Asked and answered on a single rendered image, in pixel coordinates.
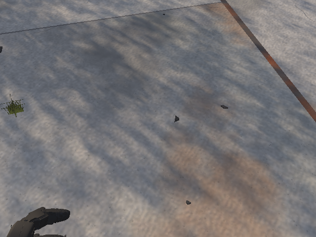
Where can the robot left hand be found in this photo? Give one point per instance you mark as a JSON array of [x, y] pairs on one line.
[[36, 220]]

